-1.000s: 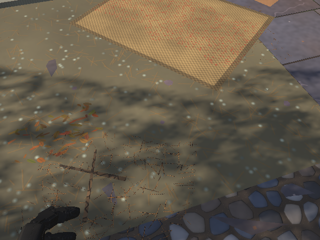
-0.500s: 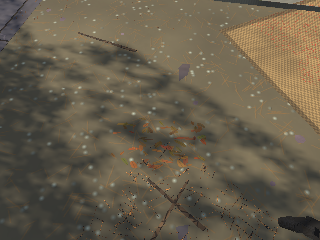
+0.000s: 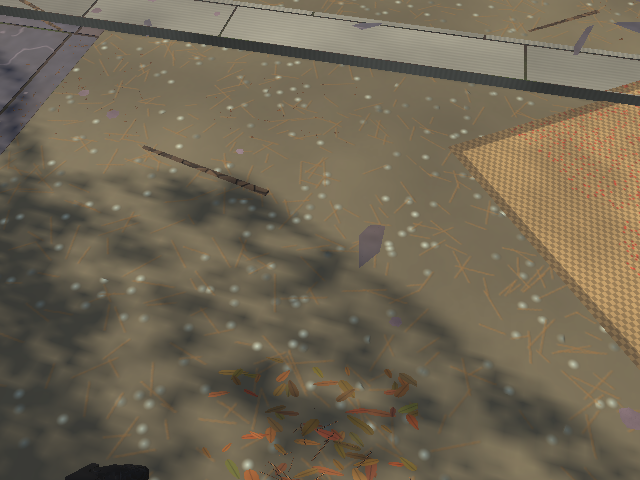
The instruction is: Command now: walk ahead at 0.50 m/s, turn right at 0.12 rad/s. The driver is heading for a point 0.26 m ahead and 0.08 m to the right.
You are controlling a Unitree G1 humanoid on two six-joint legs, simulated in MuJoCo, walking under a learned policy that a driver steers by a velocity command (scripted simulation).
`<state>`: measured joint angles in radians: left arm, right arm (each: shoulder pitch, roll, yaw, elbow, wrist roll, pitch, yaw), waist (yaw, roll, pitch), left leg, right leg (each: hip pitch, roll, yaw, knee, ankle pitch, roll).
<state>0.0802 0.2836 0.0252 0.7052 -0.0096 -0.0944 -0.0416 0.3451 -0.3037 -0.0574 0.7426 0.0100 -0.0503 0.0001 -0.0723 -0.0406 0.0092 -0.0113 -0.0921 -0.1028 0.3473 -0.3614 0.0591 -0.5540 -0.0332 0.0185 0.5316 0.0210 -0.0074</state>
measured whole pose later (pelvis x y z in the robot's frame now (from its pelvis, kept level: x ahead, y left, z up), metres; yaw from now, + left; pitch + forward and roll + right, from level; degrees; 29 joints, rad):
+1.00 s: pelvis +0.24 -0.01 +0.00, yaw -4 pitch -1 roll +0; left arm 0.20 0.27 0.02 0.99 0.01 0.02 0.02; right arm 0.11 -0.24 -0.05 0.91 0.00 0.00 -0.02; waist 0.01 0.00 0.04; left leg -0.26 -0.02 -0.02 0.50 -0.21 0.01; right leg -0.08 0.03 0.03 0.46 -0.35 -0.02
